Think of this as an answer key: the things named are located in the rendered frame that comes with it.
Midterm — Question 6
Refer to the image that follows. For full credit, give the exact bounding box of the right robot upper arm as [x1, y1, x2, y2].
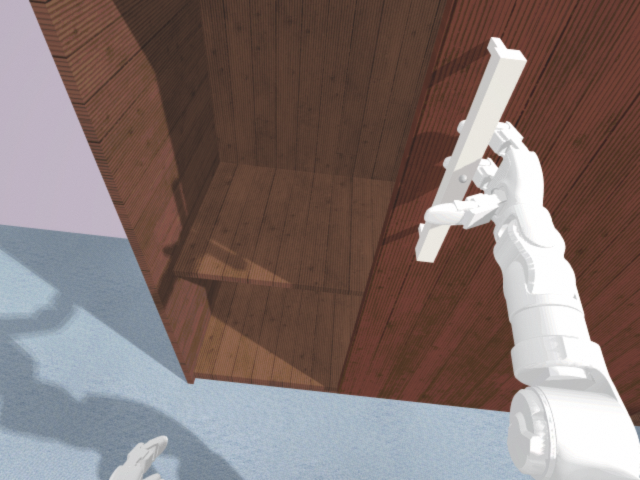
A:
[507, 385, 640, 480]

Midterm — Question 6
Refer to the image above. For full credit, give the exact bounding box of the right robot hand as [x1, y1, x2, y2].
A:
[424, 120, 544, 230]

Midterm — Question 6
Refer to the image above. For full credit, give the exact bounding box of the robot right forearm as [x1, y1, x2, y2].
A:
[493, 203, 640, 476]

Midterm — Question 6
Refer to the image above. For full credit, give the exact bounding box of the left robot hand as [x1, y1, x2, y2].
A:
[109, 436, 168, 480]

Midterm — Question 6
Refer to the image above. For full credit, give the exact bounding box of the handle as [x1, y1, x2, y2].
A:
[415, 37, 527, 263]

